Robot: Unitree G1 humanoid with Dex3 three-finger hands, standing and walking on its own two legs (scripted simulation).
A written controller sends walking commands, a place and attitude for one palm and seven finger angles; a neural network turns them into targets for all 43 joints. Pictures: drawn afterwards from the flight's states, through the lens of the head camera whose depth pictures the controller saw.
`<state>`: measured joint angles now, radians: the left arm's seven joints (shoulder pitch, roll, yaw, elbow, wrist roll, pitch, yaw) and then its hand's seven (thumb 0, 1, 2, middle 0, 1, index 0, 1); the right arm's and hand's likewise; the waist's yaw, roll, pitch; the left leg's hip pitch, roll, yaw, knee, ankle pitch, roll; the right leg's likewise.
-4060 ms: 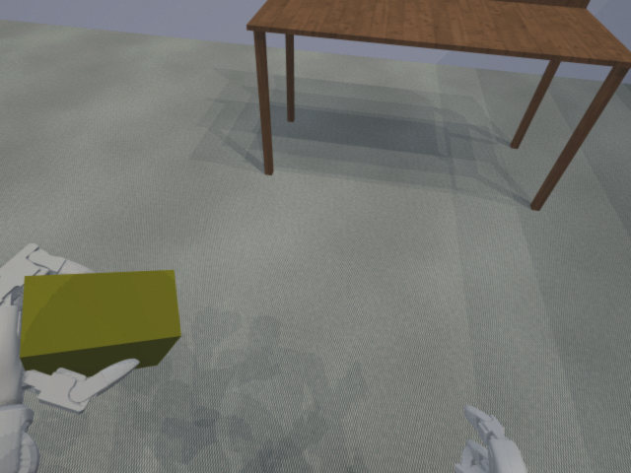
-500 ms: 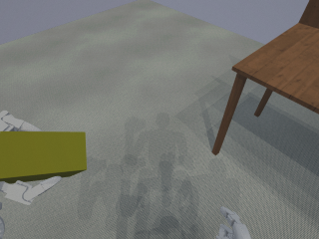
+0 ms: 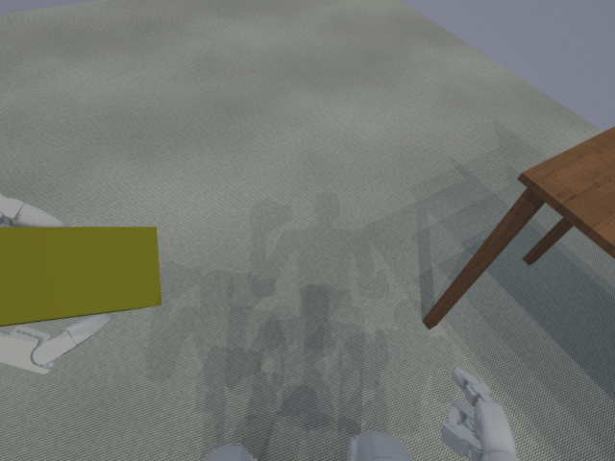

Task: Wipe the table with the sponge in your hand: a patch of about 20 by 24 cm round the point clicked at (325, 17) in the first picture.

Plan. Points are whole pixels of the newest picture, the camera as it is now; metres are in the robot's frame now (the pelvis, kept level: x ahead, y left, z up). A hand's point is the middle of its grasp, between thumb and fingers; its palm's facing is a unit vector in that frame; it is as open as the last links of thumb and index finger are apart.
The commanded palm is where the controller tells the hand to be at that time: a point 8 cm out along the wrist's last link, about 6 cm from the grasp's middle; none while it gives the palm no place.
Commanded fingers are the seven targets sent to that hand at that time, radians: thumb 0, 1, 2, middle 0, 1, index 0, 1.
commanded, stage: turn to face it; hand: left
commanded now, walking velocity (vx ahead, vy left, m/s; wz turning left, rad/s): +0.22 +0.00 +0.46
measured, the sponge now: (93, 277) +0.25 +0.21 +0.17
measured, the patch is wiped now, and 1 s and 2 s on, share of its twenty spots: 0.00 0.00 0.00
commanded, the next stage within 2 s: none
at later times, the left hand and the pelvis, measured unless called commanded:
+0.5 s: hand (143, 235) +0.29 +0.17 +0.18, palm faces +0.35 -0.85 -0.39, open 10.6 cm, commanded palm +0.23 +0.22 +0.19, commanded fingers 0.00 0.10 1.30 -1.20 -1.60 -1.20 -1.60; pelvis +0.06 -0.05 +0.01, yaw -2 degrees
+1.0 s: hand (299, 222) +0.32 +0.03 +0.18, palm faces +0.00 -0.83 -0.56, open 10.6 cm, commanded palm +0.27 +0.11 +0.19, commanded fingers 0.00 0.10 1.30 -1.20 -1.60 -1.20 -1.60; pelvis +0.02 -0.09 +0.00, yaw -22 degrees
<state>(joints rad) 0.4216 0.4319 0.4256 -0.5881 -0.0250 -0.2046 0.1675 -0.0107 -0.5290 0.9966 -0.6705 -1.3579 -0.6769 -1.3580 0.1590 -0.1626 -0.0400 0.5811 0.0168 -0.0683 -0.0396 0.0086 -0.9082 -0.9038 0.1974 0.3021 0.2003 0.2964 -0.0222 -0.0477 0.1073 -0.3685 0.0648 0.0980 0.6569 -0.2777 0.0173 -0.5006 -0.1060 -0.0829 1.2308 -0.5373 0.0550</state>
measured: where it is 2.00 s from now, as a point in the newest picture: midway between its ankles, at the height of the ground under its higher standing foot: outside the picture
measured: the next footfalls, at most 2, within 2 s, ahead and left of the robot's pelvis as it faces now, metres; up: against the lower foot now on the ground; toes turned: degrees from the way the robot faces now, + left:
right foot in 0.20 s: +0.16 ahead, -0.14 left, +0.00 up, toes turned -5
left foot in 0.54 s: +0.10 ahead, +0.07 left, +0.00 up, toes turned +2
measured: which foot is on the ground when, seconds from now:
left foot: down 0.00-0.22, up 0.24-0.52, down 0.54-0.90, up 0.92-1.00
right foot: up 0.00-0.18, down 0.20-0.56, up 0.58-0.86, down 0.88-1.00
